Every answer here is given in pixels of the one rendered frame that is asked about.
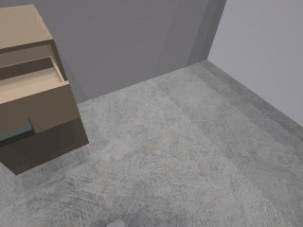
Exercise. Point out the drawer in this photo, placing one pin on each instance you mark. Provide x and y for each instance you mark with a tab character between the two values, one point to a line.
37	90

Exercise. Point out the cabinet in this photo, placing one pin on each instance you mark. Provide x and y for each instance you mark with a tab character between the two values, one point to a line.
25	37

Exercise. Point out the handle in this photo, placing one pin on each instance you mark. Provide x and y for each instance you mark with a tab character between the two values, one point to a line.
18	134

